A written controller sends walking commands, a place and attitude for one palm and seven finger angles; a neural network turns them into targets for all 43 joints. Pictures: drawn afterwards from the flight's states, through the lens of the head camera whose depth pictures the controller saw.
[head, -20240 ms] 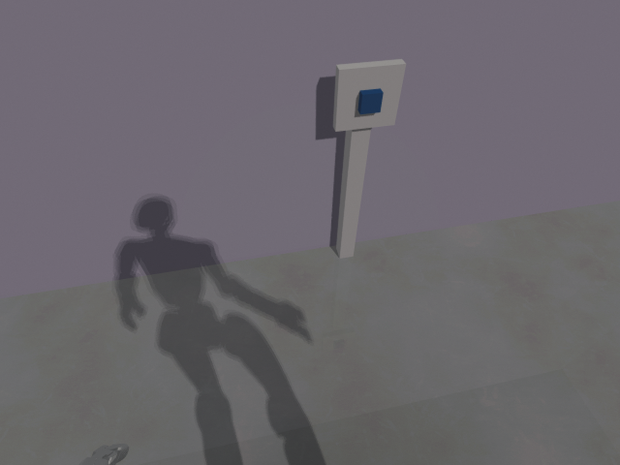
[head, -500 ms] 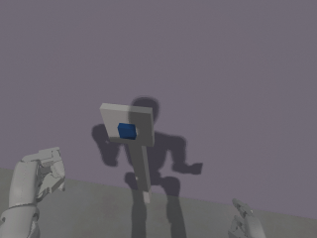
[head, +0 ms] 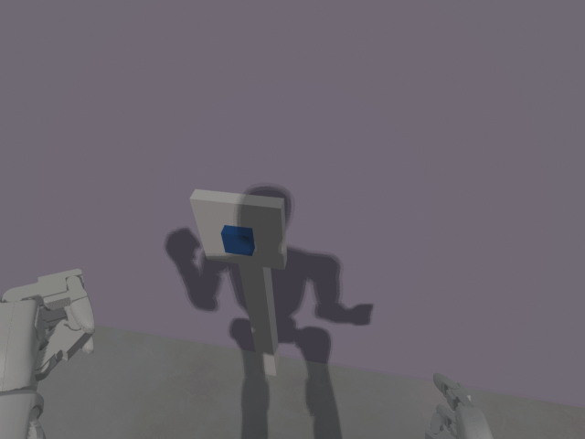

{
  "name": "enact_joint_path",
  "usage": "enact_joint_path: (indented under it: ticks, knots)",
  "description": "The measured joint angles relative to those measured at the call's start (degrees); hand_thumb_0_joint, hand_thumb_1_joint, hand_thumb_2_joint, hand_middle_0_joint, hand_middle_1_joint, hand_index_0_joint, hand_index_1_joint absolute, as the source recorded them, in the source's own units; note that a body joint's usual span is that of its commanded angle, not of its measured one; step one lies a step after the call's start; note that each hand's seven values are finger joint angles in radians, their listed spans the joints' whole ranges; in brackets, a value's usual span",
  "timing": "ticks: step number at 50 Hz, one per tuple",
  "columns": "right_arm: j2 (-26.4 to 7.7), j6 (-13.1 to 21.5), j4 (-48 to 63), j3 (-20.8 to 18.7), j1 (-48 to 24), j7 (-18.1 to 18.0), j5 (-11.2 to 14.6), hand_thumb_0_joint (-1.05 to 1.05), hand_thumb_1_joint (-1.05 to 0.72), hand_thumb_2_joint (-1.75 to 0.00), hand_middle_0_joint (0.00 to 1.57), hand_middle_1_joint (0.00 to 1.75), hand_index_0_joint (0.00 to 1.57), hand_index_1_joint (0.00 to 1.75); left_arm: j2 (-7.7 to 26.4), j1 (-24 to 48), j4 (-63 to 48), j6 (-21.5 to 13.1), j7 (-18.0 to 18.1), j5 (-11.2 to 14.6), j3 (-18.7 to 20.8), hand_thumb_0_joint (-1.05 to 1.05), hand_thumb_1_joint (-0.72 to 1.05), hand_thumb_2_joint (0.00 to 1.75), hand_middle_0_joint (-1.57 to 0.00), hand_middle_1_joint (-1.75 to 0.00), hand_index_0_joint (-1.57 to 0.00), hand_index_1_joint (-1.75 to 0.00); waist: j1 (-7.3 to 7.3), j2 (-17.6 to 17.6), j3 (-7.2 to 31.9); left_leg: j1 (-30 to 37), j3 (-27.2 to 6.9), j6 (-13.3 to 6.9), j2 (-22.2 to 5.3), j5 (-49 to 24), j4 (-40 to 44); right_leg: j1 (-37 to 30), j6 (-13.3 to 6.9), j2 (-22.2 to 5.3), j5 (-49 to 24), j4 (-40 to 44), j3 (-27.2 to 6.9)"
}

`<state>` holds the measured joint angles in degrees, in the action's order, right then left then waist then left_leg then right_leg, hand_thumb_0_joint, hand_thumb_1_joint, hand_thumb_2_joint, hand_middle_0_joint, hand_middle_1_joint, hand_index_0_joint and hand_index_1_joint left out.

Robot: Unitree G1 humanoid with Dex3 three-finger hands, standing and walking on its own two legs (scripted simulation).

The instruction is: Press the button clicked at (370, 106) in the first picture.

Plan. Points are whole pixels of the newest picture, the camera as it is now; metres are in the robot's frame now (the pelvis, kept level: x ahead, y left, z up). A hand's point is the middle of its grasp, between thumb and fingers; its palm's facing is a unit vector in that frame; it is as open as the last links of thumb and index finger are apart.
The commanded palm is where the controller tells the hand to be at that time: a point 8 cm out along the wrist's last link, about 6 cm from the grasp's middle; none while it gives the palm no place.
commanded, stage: step back with the hand held close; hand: left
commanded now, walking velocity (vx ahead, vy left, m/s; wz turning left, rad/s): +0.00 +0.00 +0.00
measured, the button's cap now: (238, 239) +0.49 +0.19 -0.04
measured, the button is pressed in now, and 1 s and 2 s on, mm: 0 0 0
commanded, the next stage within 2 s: stop stepping back and stand still in 1.46 s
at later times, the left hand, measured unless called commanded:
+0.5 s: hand (61, 343) +0.15 +0.25 +0.16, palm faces +0.33 -0.80 -0.50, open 3.1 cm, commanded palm +0.09 +0.29 +0.17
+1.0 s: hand out of the picture +0.07 +0.26 +0.16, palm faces +0.44 -0.75 -0.49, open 3.1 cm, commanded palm +0.01 +0.30 +0.17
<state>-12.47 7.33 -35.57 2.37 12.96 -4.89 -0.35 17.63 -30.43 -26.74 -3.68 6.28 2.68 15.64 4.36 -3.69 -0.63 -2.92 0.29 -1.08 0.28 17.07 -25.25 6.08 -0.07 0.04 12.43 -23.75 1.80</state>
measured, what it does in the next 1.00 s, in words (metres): shifts its weight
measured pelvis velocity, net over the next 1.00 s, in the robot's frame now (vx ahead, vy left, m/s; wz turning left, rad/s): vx -0.11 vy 0.01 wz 0.05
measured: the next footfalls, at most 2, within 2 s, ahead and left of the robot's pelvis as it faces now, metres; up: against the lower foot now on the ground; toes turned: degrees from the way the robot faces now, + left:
left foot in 1.28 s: -0.09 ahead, +0.13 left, +0.00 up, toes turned +6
right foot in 1.56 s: -0.25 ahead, -0.14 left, +0.00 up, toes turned -1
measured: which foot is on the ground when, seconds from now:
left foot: down 0.00-1.00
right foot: down 0.00-1.00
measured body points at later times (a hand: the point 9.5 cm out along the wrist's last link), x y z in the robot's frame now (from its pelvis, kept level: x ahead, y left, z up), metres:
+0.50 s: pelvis -0.04 +0.01 +0.00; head -0.03 +0.01 +0.45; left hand +0.13 +0.29 +0.19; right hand +0.13 -0.24 -0.08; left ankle -0.03 +0.10 -0.74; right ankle +0.01 -0.12 -0.74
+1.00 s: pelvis -0.11 +0.01 -0.03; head -0.11 +0.02 +0.42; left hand +0.04 +0.30 +0.19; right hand +0.05 -0.23 -0.10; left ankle -0.03 +0.11 -0.74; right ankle +0.00 -0.11 -0.74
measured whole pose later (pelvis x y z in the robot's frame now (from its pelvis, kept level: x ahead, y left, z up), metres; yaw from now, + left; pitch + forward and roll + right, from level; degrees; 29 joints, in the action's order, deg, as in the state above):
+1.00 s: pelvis -0.11 +0.01 -0.03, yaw +3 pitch -2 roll -1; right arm -12.3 4.5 -31.7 0.2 14.9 -4.9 -0.2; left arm 23.2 -33.0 -33.5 -15.1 9.2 -1.6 23.8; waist -1.8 1.0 -1.4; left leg -24.1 0.9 -3.4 1.4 13.7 -39.1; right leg 24.5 1.6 1.7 9.2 -36.0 -3.6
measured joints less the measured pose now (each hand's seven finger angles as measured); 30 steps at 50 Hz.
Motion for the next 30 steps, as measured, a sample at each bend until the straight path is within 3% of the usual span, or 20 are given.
enact_joint_path:
  ticks: [6,11,17,24,30]
  knots:
    - [-0.2,0.4,-0.1,0.0,0.2,0.0,0.1,0.01,-0.90,-0.90,0.20,0.30,0.20,0.30,0.6,0.8,-0.5,-1.4,0.1,-0.1,0.9,0.02,0.89,0.90,-1.31,-1.50,-1.30,-1.50,-0.48,-0.3,0.1,-0.2,-0.1,0.1,-0.2,-0.2,-0.3,-0.2,-0.1,0.2,-0.5,0.4,0.1]
    - [-0.7,-2.5,1.2,-0.5,-1.4,0.8,-0.3,0.01,-0.90,-0.90,0.20,0.30,0.20,0.30,0.5,0.2,1.2,-4.6,0.5,-0.5,3.8,0.02,0.89,0.90,-1.31,-1.50,-1.30,-1.50,-2.84,-0.4,0.9,-4.9,0.0,0.0,-0.6,-1.0,-1.0,3.5,0.0,0.7,-2.7,2.2,0.0]
    - [-1.6,-5.2,2.6,-2.1,-1.7,0.7,0.0,0.01,-0.90,-0.90,0.20,0.30,0.20,0.30,1.7,-3.8,-1.3,-5.4,0.3,-0.7,2.6,0.02,0.90,0.90,-1.31,-1.50,-1.30,-1.50,-4.64,1.1,-0.2,-8.2,0.9,-0.7,0.6,-2.6,-0.4,7.7,0.7,-0.5,-3.7,1.0,-0.9]
    - [-1.1,-6.8,3.6,-3.2,-1.1,0.3,0.6,0.01,-0.90,-0.90,0.20,0.30,0.20,0.30,5.3,-6.7,-5.4,-6.5,0.7,-0.3,5.4,0.02,0.89,0.90,-1.31,-1.50,-1.30,-1.50,-4.70,2.6,0.2,-10.6,1.3,-1.2,1.5,-2.6,-2.8,10.6,1.2,-1.5,-3.1,-2.4,-1.3]
    - [-0.4,-6.2,4.3,-2.6,-1.8,0.1,0.8,0.01,-0.90,-0.90,0.20,0.30,0.20,0.30,3.9,-5.0,-4.1,-7.0,1.5,-0.9,5.8,0.02,0.89,0.90,-1.31,-1.50,-1.30,-1.50,-4.03,2.8,0.8,-12.7,1.9,-1.7,1.7,-3.0,-5.0,12.7,1.5,-1.7,-3.9,-4.3,-1.9]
